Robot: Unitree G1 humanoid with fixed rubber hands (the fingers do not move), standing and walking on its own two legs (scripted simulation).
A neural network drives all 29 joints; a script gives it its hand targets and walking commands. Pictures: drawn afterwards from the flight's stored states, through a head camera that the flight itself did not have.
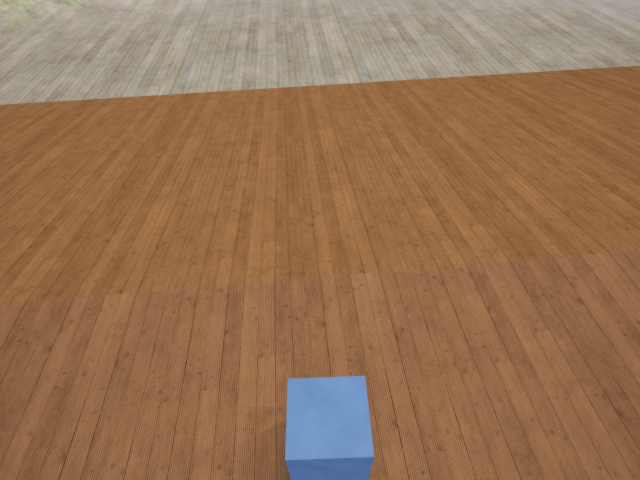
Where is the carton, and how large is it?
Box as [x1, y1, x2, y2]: [285, 376, 373, 479]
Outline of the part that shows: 364,376 288,379 285,461 291,479 368,479 373,459 373,450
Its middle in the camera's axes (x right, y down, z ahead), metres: +0.02 +0.52 +1.07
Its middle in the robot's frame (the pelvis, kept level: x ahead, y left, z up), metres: +0.42 +0.01 -0.66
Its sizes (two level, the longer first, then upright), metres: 0.210 0.200 0.250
